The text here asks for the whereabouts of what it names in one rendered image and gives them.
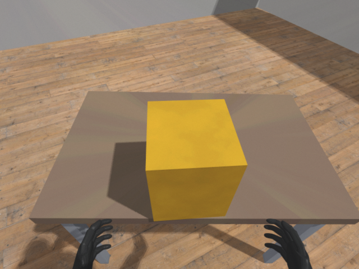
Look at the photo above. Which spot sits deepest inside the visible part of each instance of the right robot hand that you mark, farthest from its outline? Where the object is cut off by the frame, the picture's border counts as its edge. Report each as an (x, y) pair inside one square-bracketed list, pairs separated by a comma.
[(292, 250)]

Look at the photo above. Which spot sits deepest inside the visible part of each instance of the left robot hand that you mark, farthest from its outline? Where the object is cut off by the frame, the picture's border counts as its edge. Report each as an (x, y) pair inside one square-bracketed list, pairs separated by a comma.
[(87, 250)]

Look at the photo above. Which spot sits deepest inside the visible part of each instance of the carton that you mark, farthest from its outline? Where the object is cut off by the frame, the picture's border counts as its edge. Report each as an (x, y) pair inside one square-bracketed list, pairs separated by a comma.
[(194, 160)]

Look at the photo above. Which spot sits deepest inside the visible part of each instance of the table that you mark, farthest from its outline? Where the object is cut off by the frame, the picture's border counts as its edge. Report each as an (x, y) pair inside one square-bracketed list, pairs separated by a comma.
[(100, 172)]

